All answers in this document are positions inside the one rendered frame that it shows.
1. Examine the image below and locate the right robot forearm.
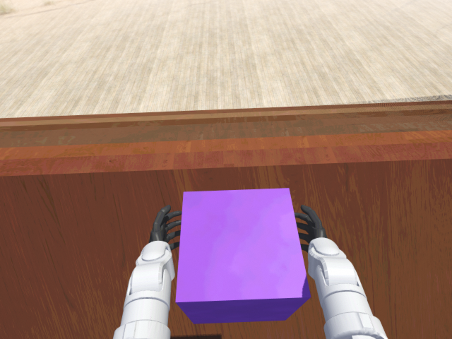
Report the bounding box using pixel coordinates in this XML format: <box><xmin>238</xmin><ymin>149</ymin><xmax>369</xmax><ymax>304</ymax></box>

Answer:
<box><xmin>308</xmin><ymin>237</ymin><xmax>388</xmax><ymax>339</ymax></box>

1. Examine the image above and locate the carton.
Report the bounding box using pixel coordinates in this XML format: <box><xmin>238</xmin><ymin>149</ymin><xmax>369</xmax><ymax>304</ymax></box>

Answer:
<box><xmin>176</xmin><ymin>188</ymin><xmax>311</xmax><ymax>324</ymax></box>

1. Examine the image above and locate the left robot hand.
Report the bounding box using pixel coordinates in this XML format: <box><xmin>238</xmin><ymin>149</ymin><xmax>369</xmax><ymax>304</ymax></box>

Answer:
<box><xmin>149</xmin><ymin>205</ymin><xmax>182</xmax><ymax>250</ymax></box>

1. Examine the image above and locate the right robot hand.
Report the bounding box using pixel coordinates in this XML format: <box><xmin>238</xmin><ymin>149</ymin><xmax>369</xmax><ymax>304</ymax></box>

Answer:
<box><xmin>294</xmin><ymin>205</ymin><xmax>327</xmax><ymax>253</ymax></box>

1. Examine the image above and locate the left robot forearm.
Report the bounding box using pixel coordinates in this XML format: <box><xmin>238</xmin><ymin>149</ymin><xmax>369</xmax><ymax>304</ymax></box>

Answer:
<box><xmin>113</xmin><ymin>241</ymin><xmax>175</xmax><ymax>339</ymax></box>

